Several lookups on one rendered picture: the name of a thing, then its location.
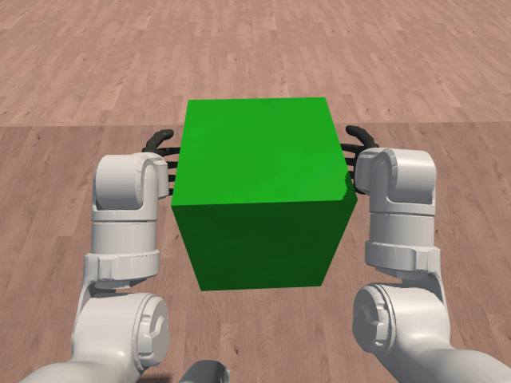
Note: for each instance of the robot left upper arm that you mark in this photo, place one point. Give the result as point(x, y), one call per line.
point(117, 337)

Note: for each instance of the robot left forearm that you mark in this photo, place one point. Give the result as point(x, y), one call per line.
point(126, 190)

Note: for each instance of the robot right upper arm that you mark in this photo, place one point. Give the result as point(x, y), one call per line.
point(406, 327)

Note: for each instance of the robot right hand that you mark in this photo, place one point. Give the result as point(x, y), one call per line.
point(368, 142)

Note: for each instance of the robot left thigh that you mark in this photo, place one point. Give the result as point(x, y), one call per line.
point(206, 371)

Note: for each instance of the robot right forearm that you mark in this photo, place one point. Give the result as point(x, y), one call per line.
point(401, 185)

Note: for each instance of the carton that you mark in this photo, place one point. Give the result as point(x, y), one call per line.
point(262, 194)

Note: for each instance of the robot left hand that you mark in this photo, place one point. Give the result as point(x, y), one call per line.
point(154, 142)

